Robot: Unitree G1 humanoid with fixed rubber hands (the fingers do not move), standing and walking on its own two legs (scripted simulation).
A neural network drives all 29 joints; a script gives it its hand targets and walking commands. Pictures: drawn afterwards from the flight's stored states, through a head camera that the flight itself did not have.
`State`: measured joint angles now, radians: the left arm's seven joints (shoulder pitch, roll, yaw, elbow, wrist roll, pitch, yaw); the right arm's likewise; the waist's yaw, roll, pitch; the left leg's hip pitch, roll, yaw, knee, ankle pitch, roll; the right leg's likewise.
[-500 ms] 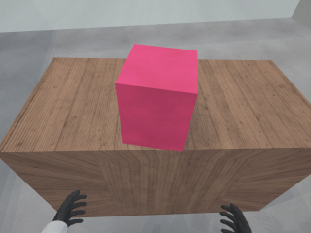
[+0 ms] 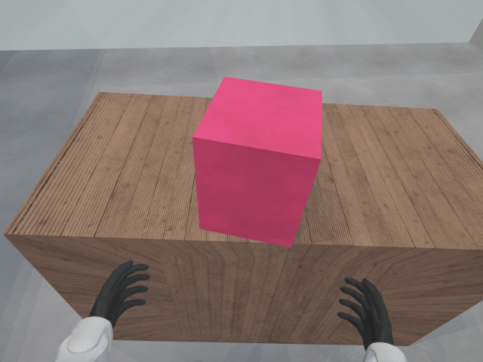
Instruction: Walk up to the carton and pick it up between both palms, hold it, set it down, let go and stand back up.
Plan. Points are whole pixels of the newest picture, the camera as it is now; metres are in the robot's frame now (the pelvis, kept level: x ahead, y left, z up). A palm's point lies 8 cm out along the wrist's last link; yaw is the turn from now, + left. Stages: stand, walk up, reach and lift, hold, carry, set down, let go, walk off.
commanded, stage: reach and lift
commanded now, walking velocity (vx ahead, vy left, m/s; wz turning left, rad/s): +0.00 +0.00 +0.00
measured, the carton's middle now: (258, 162) +0.48 -0.02 +0.07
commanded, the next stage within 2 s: none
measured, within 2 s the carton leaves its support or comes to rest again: neither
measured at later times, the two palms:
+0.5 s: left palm (108, 265) +0.24 +0.22 +0.05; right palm (363, 278) +0.24 -0.18 +0.05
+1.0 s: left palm (126, 208) +0.32 +0.20 +0.10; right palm (376, 237) +0.29 -0.20 +0.10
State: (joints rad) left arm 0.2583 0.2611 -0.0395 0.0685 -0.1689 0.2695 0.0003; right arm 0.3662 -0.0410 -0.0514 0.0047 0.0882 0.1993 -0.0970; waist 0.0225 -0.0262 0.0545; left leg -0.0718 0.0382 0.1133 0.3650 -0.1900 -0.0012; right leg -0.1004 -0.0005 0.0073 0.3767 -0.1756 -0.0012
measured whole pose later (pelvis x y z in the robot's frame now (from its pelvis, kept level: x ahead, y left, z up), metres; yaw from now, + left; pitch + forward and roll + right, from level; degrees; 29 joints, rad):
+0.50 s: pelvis +0.04 +0.01 +0.00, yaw +2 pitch -3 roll -1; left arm 0.31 0.29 -0.05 -0.21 -0.24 0.19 -0.02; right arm 0.38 -0.07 -0.01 -0.22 0.19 0.14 -0.18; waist 0.01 -0.01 0.06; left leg -0.07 0.03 0.07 0.37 -0.25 0.00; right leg -0.04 0.00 -0.03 0.30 -0.20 0.01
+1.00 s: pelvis +0.03 +0.00 +0.00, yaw +1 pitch -2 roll -1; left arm -0.07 0.27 0.08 -0.19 -0.23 0.54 -0.03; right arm 0.04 -0.17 -0.03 -0.21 0.30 0.36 -0.22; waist -0.03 -0.01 0.08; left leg -0.10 0.04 0.09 0.35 -0.21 0.00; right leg -0.09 0.01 0.01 0.31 -0.17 0.00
